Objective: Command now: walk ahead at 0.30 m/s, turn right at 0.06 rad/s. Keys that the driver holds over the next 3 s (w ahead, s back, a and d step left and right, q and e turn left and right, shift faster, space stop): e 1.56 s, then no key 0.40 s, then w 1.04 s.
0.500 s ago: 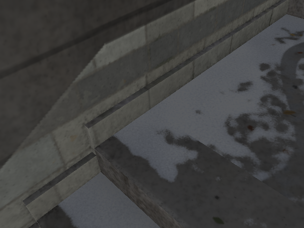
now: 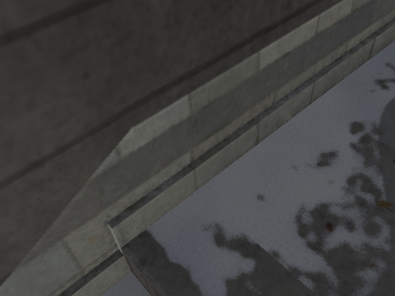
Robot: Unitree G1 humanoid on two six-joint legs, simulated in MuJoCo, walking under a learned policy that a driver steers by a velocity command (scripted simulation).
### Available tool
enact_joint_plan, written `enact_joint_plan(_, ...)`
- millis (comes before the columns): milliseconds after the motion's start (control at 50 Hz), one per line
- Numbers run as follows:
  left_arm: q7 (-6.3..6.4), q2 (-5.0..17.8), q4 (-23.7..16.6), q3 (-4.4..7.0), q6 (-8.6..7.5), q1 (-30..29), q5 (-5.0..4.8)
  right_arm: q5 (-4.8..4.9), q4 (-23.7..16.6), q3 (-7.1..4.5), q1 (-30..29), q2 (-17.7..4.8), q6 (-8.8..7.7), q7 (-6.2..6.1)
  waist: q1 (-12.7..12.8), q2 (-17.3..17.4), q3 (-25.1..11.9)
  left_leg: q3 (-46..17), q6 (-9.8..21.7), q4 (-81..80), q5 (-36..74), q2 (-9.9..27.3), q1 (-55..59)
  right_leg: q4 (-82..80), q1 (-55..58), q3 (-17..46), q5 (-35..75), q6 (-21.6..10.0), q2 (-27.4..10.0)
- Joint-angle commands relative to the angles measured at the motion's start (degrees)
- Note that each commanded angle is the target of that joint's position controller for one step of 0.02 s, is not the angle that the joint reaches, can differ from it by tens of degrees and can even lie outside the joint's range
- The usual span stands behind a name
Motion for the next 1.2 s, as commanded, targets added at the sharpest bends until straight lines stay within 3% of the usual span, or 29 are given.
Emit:
enact_joint_plan(20,1.32,8.9,-1.1,1.53,1.31,2.5,-0.10,-1.06,-6.6,0.55,-10.0,0.8,-2.01,0.74,-0.6,-7.8,9.4,5.2,0.7,-9.1,-3.1,-1.4,3.3,-0.7,-0.6,5.3,60.6,-3.8,-12.6)
enact_joint_plan(80,1.85,13.7,-1.6,2.44,0.15,0.1,-0.96,-1.01,-7.0,-0.83,-4.6,-2.7,-2.19,0.28,-5.1,-12.7,3.8,4.2,3.7,-22.2,-1.4,-6.9,26.9,4.0,-1.6,7.1,80.0,-4.5,-11.9)
enact_joint_plan(120,1.10,17.8,-4.6,3.88,1.63,-10.9,-3.56,-3.41,-4.9,-1.84,7.7,-6.9,-2.70,-1.28,-16.3,-16.4,1.0,2.3,5.4,-48.9,7.7,-4.2,38.9,22.7,2.1,5.7,68.1,-0.9,-2.5)
enact_joint_plan(140,-0.47,12.7,-8.2,2.64,1.71,-10.0,-1.51,-3.77,-3.3,-2.78,14.2,-12.4,-2.73,-3.24,-15.2,-5.5,-6.7,-4.9,7.4,-38.4,39.9,5.1,69.6,42.4,-23.3,7.1,40.0,1.5,0.7)
enact_joint_plan(160,-1.46,5.2,-10.7,1.02,-0.97,-13.9,-1.17,-6.13,-0.9,-0.96,19.7,-10.5,-2.02,-4.63,-14.5,7.5,-11.0,-16.2,9.4,-32.1,80.6,17.5,78.4,69.7,-42.2,7.8,-20.2,3.3,8.8)
enact_joint_plan(180,-2.66,4.0,-8.6,1.37,-3.09,-6.5,-4.38,-10.33,-2.2,-0.18,24.6,-10.9,-1.87,-5.04,-13.5,13.6,-24.2,-23.7,18.2,-29.2,90.0,29.3,78.7,93.4,-46.5,22.4,-23.5,4.0,9.4)
enact_joint_plan(200,-3.11,8.8,-10.6,2.69,-3.07,-11.0,-5.92,-8.79,-2.5,-0.51,22.0,-10.7,-0.80,-4.92,-13.4,10.2,-23.3,-20.4,18.3,-34.3,70.1,27.2,73.6,101.6,-52.4,19.4,-19.5,5.1,7.4)
enact_joint_plan(220,-2.39,8.3,-13.5,2.57,-1.61,-15.1,-6.12,-5.87,-3.7,-0.90,14.4,-10.6,-0.05,-5.14,-9.3,8.8,-16.6,-16.8,17.8,-38.0,38.9,24.8,67.8,105.4,-60.7,14.7,-17.8,5.6,5.2)
enact_joint_plan(240,-1.39,5.4,-16.8,1.15,0.41,-19.8,-4.42,-3.44,-4.0,0.00,8.2,-7.1,0.92,-6.03,-6.0,4.8,-10.5,-14.8,14.7,-44.1,11.2,22.0,59.1,109.4,-65.3,11.0,-18.7,5.7,2.7)
enact_joint_plan(280,-0.46,1.2,-21.2,-0.90,4.02,-22.0,-3.57,-1.79,-1.5,1.04,4.3,-5.8,1.26,-6.21,-2.1,6.7,-0.6,-12.0,10.3,-52.9,-8.7,22.1,42.9,123.3,-67.9,11.0,-19.0,5.1,1.5)
enact_joint_plan(320,-0.25,-1.3,-25.5,-2.56,5.70,-24.3,-3.64,-2.32,0.3,2.57,3.3,-2.9,1.94,-5.78,0.0,5.6,3.5,-5.1,6.6,-51.5,-12.1,19.1,34.6,125.0,-73.0,12.6,-12.1,3.4,1.2)
enact_joint_plan(360,-0.01,0.9,-30.2,-3.08,5.18,-28.4,-2.75,-3.80,-1.3,3.13,-2.8,-5.8,3.01,-5.35,2.6,4.2,2.0,5.7,4.7,-52.8,-11.2,11.7,23.1,102.2,-62.0,8.3,1.4,3.9,-0.5)
enact_joint_plan(380,0.71,2.2,-30.5,-3.33,4.63,-29.6,-1.07,-4.23,-0.4,1.73,-1.8,-10.0,2.86,-5.33,2.1,5.3,0.4,8.2,7.8,-55.0,-6.1,9.9,22.6,93.5,-56.6,2.3,3.0,4.4,-0.2)
enact_joint_plan(420,1.07,2.8,-31.2,-3.22,4.01,-31.7,-0.18,-3.20,1.1,-0.07,2.0,-13.9,2.20,-4.53,0.5,7.4,-3.7,9.5,10.4,-58.9,2.9,12.2,28.0,85.6,-47.5,-0.9,-2.4,2.8,-1.5)
enact_joint_plan(440,1.24,3.9,-31.7,-2.84,3.87,-34.1,-1.10,-1.32,2.9,-1.18,6.2,-15.0,2.32,-4.22,-1.3,9.2,-2.1,9.9,10.8,-59.7,4.2,12.7,34.0,80.3,-48.9,-1.3,-11.0,1.5,-2.7)
enact_joint_plan(500,0.07,4.4,-31.5,-2.07,3.85,-33.8,-0.94,-0.60,4.5,-2.87,13.2,-15.1,2.62,-4.11,-4.3,7.3,-2.2,7.1,12.0,-52.0,20.6,18.4,52.9,77.4,-57.9,0.6,-20.9,-0.6,-3.4)
enact_joint_plan(540,-1.22,5.6,-31.3,-1.31,3.43,-31.8,-1.94,-0.44,2.8,-3.23,11.7,-15.3,2.97,-4.69,-2.0,9.2,-3.2,7.5,10.9,-47.6,33.4,19.1,53.5,63.7,-49.7,-0.1,-20.2,-2.3,-1.0)
enact_joint_plan(560,-1.45,10.1,-29.8,0.73,3.18,-28.5,-2.02,-1.73,1.0,-2.71,11.8,-13.0,2.38,-4.79,-1.9,6.6,-6.9,9.5,9.2,-37.5,44.2,14.0,54.0,54.0,-42.3,4.3,-14.3,-4.6,2.2)
enact_joint_plan(580,-0.97,17.3,-29.2,3.05,3.70,-24.8,-2.29,-4.39,-2.7,-1.94,9.0,-11.3,1.68,-5.15,-1.4,-10.7,-11.6,10.1,4.2,-21.0,39.2,7.3,41.3,41.2,-31.2,25.1,-2.8,-11.0,-3.3)
enact_joint_plan(600,0.37,22.8,-28.6,5.15,5.04,-15.1,0.07,-5.60,-7.1,-1.42,-1.1,-10.0,0.61,-3.85,6.0,-30.0,-16.4,3.1,0.1,4.0,-23.7,-4.5,15.9,14.2,-14.8,54.3,-1.1,-19.3,-9.6)
enact_joint_plan(620,0.29,24.6,-29.2,4.69,3.84,-18.8,2.03,-2.48,-7.4,-1.63,-3.3,-8.6,-0.18,-2.28,2.5,-21.6,-16.7,-9.7,-1.1,33.2,-32.2,-7.8,8.7,5.6,-17.2,66.0,10.2,-20.4,-16.5)
enact_joint_plan(640,-0.08,20.7,-29.9,3.33,2.57,-22.8,1.20,-1.24,-8.0,-0.48,-4.2,-5.6,-0.26,-1.66,0.0,-14.5,-12.2,-11.8,-0.7,42.0,-30.5,-6.1,4.3,8.7,-22.7,60.3,11.3,-17.7,-15.9)
enact_joint_plan(680,-1.08,14.4,-27.5,2.58,2.18,-27.5,-0.72,-0.59,-9.1,0.13,-1.5,-5.7,0.53,-3.54,-5.4,-7.2,0.2,-9.5,-0.9,39.7,-23.2,-2.7,2.6,16.2,-33.4,42.4,0.6,-9.0,-9.1)
enact_joint_plan(700,-1.41,12.0,-25.6,2.44,2.34,-29.4,-1.08,-1.79,-8.7,-0.07,3.1,-6.5,0.64,-4.10,-8.6,-5.9,2.3,-7.8,-1.6,38.3,-21.5,-2.1,6.0,19.2,-38.0,34.8,1.7,-6.8,-5.3)
enact_joint_plan(780,0.63,12.7,-24.2,2.83,1.57,-26.2,-1.13,-2.06,-9.9,0.33,4.8,-5.5,-0.05,-3.81,-8.7,-4.3,-1.5,-7.1,-1.6,41.1,-16.9,-4.0,5.0,19.0,-30.2,31.3,10.3,-7.9,-3.5)
enact_joint_plan(880,2.93,14.1,-24.0,3.34,4.90,-20.5,-2.95,-1.92,-14.6,1.87,-3.3,-4.0,0.03,-4.84,-5.7,-6.7,-5.0,-5.4,-5.8,16.4,-12.2,-4.3,1.9,14.0,-13.0,26.9,23.2,-4.5,-1.4)
enact_joint_plan(940,5.08,15.3,-25.4,3.89,7.30,-17.2,-1.84,-0.69,-16.8,3.31,-7.9,-2.5,0.48,-5.58,-3.5,-7.2,-5.7,-6.8,-7.6,6.0,-16.0,-4.2,-0.5,11.0,-7.6,31.6,19.6,-2.9,-3.3)
enact_joint_plan(1080,2.78,14.7,-28.7,4.46,4.76,-21.6,-1.02,-1.72,-15.1,1.62,-7.6,-4.7,-1.03,-5.68,-3.1,-7.0,-0.9,-7.8,-4.0,-0.4,-16.8,-3.5,7.2,10.6,-18.4,35.7,9.8,-8.4,-3.5)
enact_joint_plan(1200,0.80,16.3,-27.8,5.96,4.22,-23.7,-5.29,-0.21,-14.7,-1.18,-3.8,-7.5,-2.36,-4.78,-5.8,-10.7,-3.1,-5.1,-3.1,-28.3,-21.9,-4.8,28.1,14.3,-16.6,36.0,28.3,-7.5,-1.7)
Next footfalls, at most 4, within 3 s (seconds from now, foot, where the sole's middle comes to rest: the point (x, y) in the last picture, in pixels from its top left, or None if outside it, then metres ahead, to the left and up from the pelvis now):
0.14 left None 0.23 0.14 -0.78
0.56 right None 0.26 -0.15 -0.61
1.26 left None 0.46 -0.02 -0.61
1.78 right None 0.30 -0.21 -0.61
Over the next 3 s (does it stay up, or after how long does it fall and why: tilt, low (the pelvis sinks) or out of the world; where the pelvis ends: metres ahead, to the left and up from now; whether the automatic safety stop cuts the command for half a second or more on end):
stays up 0.56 -0.46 0.17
